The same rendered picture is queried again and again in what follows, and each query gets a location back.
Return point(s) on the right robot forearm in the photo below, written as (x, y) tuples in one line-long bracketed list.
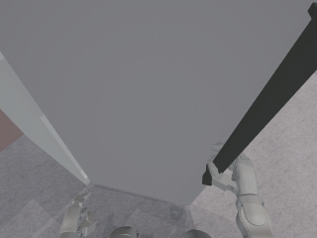
[(252, 218)]

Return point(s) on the handle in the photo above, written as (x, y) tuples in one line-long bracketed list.
[(295, 69)]

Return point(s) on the left robot hand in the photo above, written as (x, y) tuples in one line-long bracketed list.
[(74, 214)]

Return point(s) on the right robot hand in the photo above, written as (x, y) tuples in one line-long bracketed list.
[(243, 172)]

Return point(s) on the fridge door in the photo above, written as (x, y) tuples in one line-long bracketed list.
[(140, 90)]

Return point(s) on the left robot thigh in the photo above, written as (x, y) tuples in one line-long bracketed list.
[(124, 232)]

